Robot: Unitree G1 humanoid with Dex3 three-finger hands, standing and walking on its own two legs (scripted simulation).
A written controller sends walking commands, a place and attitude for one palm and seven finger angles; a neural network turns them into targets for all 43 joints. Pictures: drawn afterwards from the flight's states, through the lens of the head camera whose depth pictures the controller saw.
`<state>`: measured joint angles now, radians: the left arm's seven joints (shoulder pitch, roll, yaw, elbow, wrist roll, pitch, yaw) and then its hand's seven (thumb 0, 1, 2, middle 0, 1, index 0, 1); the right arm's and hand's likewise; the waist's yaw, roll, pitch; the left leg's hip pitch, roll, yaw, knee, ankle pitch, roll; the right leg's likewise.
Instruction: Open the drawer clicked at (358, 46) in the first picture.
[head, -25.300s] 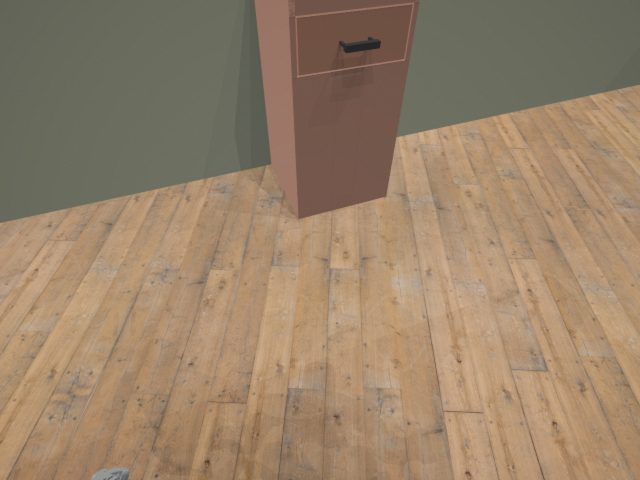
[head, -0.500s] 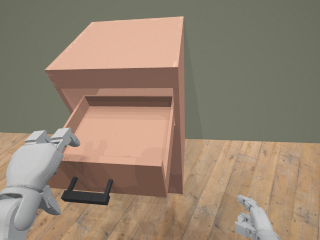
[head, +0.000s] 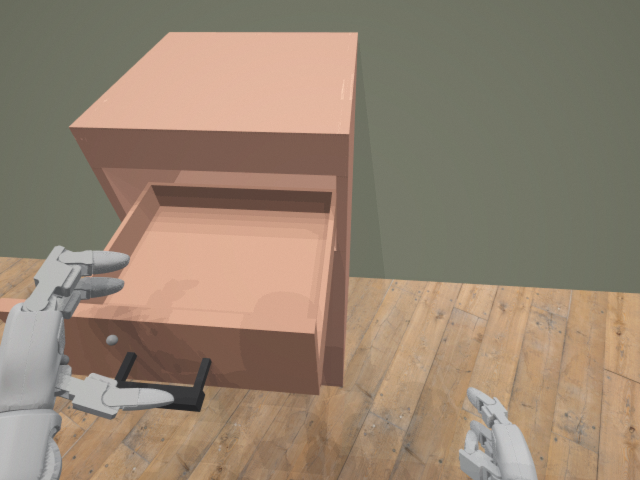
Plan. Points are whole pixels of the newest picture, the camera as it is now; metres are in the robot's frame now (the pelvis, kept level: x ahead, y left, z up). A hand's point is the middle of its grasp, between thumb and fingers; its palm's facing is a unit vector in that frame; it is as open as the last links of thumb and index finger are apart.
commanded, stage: draw the hand back to the body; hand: left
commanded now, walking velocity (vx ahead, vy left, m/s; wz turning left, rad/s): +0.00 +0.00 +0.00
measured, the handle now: (160, 379) +0.23 +0.25 -0.01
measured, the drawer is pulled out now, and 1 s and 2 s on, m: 0.30 0.30 0.30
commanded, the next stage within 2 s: step back with the hand held close in 0.80 s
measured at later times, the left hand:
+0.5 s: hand (98, 337) +0.19 +0.24 +0.16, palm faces +0.39 -0.83 -0.41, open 9.5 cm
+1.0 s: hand (92, 340) +0.19 +0.24 +0.17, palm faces +0.41 -0.80 -0.44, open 7.4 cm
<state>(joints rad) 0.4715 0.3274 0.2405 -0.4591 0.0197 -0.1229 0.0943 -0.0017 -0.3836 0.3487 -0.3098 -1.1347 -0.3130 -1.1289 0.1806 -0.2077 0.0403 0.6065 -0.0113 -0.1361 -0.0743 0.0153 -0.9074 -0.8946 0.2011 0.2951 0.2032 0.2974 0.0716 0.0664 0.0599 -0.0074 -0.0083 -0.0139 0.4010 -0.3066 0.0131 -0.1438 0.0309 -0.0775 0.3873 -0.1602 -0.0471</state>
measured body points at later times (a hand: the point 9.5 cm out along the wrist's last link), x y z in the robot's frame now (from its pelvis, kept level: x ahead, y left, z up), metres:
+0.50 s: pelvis +0.01 +0.00 +0.00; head +0.00 -0.02 +0.45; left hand +0.17 +0.28 +0.18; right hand +0.20 -0.21 -0.08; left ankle -0.05 +0.11 -0.74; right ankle +0.04 -0.09 -0.74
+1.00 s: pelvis +0.00 +0.00 +0.00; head +0.00 -0.03 +0.45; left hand +0.16 +0.28 +0.19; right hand +0.19 -0.22 -0.09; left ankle -0.05 +0.11 -0.74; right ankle +0.04 -0.09 -0.74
